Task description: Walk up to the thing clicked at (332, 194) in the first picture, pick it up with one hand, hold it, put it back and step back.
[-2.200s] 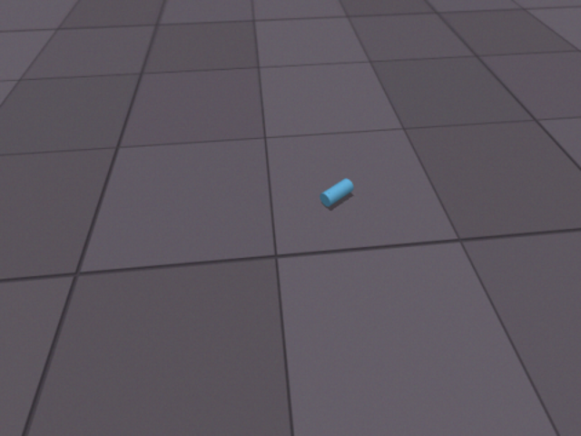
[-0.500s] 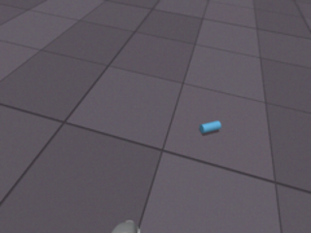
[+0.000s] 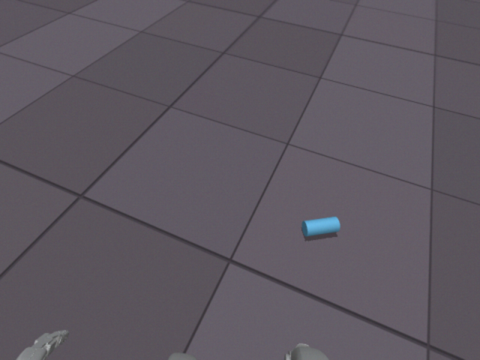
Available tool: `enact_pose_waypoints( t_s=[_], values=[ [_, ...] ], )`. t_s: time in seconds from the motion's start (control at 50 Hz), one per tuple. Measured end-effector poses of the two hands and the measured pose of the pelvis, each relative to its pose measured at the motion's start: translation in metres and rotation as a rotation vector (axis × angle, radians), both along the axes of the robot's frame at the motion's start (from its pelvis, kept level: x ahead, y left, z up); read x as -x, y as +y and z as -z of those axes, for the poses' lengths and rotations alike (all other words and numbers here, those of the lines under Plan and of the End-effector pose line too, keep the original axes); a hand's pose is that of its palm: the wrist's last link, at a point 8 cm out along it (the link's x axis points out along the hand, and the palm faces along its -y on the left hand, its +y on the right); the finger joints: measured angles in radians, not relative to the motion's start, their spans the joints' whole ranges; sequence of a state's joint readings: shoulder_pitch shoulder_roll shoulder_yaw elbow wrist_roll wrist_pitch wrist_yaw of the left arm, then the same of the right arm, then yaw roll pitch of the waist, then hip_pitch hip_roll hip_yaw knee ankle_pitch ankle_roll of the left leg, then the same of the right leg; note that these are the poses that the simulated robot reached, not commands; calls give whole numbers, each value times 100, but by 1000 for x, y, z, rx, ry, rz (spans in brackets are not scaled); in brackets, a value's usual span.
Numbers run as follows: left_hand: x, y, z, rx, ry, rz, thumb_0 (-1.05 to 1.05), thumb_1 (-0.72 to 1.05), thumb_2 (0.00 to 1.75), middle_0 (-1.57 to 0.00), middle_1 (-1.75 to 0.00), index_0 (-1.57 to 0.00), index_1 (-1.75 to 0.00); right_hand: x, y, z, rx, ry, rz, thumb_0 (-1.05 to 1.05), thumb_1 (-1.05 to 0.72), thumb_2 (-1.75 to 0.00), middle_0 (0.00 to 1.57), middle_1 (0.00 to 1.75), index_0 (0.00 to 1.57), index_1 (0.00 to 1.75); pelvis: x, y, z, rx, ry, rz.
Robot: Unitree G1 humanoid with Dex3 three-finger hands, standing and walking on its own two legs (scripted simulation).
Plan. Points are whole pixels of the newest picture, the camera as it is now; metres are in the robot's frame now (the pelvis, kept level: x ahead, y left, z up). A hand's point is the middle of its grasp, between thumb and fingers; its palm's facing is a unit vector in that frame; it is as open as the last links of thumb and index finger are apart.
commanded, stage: walk up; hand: left
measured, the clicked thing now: (320, 226) +0.78 -0.35 -0.69
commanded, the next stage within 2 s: none
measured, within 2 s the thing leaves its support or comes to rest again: neither
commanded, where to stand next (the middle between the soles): +0.46 -0.63 m, yaw +13 degrees
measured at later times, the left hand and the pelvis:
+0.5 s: hand (176, 340) +0.18 +0.14 -0.14, palm faces +0.03 -0.96 -0.29, open 7.4 cm; pelvis +0.13 -0.14 +0.02, yaw +6 degrees
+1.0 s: hand (280, 315) +0.23 -0.06 -0.14, palm faces +0.13 -0.94 -0.32, open 7.4 cm; pelvis +0.23 -0.34 +0.01, yaw +9 degrees
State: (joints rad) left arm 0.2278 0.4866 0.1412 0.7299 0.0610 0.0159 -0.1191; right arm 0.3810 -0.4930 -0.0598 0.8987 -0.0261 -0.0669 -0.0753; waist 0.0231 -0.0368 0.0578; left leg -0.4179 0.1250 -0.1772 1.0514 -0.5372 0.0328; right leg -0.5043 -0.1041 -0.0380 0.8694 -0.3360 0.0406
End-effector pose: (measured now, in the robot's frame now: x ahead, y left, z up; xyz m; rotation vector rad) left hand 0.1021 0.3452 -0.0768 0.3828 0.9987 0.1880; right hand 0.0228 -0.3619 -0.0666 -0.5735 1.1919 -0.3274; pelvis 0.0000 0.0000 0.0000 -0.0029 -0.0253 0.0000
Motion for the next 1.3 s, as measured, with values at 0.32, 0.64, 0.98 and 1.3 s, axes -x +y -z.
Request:
enact_pose_waypoints(
  t_s=[0.32,0.64,0.98,1.3],
  values=[
    [-1,-107,19,90,171,-163,1,90,90,-20,-30,-21,-30,-161,-55,-23,-32,-70,-185,1,-90,-90,21,30,21,30,-96,-85,-18,4,7,-94],
    [-121,-214,18,72,104,-103,1,90,90,-20,-30,-21,-29,-190,-215,-41,64,-29,-115,1,-90,-90,21,30,22,30,-159,-216,-14,-6,20,-110],
    [-115,-352,24,88,199,-245,1,90,90,-20,-30,-21,-30,-307,-296,-10,-27,-35,-217,1,-90,-90,21,30,21,30,-231,-330,-13,2,9,-165],
    [-215,-457,23,45,161,-159,1,90,90,-20,-30,-21,-29,-320,-474,-42,97,6,-126,1,-90,-90,21,30,22,30,-281,-469,-11,0,15,-147]
  ],
)
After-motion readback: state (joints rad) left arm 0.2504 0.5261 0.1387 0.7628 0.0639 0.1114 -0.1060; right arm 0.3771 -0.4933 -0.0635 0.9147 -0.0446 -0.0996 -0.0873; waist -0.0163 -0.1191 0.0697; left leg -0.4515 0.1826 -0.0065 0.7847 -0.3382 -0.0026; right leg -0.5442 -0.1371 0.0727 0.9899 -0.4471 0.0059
